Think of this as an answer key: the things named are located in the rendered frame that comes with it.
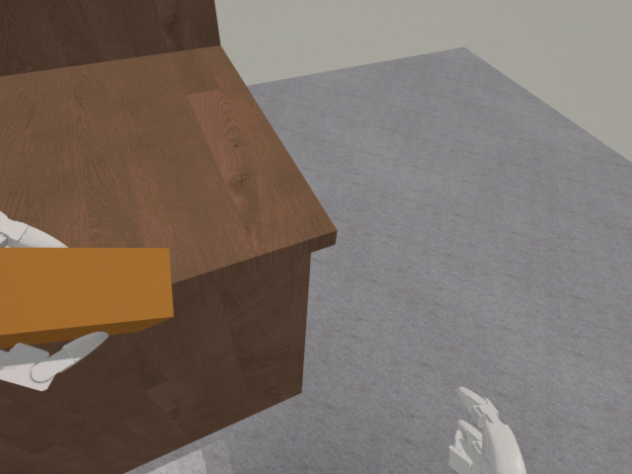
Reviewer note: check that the sponge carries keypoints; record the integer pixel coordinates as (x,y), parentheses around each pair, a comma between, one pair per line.
(59,294)

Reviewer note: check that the table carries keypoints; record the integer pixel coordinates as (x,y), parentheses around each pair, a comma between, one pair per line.
(124,124)

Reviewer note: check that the robot right hand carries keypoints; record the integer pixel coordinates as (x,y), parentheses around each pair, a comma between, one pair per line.
(495,451)

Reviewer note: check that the robot left hand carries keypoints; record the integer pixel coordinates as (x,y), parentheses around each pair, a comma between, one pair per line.
(23,364)

